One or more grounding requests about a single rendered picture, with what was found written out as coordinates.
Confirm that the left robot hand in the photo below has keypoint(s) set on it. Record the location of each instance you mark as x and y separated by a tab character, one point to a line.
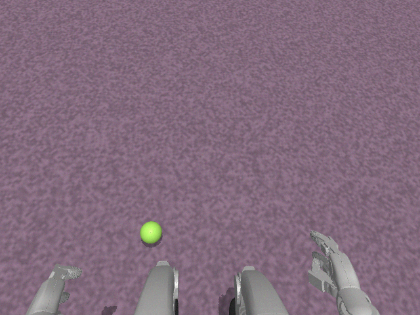
51	293

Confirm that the right robot hand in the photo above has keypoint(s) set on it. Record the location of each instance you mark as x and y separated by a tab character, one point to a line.
338	272

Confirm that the ball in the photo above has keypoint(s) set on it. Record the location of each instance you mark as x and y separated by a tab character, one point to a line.
150	232

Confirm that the right robot arm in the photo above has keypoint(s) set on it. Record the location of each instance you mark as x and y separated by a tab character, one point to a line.
352	301

